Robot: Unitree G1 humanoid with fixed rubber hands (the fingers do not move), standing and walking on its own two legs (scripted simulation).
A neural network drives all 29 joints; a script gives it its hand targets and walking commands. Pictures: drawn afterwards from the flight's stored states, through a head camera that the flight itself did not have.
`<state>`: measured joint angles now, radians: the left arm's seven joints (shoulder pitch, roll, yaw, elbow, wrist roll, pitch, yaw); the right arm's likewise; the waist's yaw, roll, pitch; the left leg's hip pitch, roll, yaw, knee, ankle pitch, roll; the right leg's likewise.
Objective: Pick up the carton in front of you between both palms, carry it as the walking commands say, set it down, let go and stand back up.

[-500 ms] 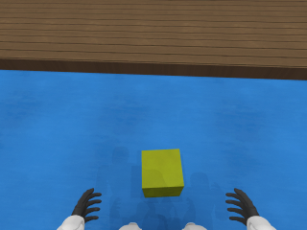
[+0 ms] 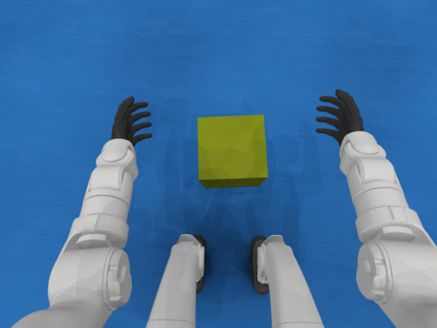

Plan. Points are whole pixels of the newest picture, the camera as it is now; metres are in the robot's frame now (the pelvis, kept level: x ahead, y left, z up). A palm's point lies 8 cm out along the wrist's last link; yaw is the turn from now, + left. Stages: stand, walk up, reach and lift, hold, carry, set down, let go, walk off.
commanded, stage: reach and lift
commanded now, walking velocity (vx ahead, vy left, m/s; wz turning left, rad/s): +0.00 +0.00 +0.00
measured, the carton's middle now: (231, 155) +0.50 +0.00 -0.54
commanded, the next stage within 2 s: none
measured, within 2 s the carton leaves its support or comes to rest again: leaves its support in 1.98 s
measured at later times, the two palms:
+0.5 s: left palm (149, 120) +0.50 +0.19 -0.20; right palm (317, 113) +0.52 -0.19 -0.20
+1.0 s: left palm (171, 149) +0.49 +0.19 -0.43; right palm (291, 145) +0.51 -0.19 -0.43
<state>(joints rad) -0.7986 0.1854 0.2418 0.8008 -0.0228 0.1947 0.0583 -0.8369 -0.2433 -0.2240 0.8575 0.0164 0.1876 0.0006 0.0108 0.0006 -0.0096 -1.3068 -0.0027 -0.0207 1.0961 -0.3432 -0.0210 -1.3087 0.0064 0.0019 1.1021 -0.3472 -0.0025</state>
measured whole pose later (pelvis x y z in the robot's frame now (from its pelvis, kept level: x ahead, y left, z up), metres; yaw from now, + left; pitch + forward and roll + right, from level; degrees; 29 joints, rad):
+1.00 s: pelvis -0.04 +0.00 -0.27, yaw +1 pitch +42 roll +1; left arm -1.38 0.31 0.16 1.05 -0.19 0.10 0.14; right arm -1.44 -0.41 -0.11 1.13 0.19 0.09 -0.08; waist 0.02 0.01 0.24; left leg -2.26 -0.06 -0.03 2.05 -0.53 -0.05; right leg -2.27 0.04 0.04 2.06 -0.52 0.03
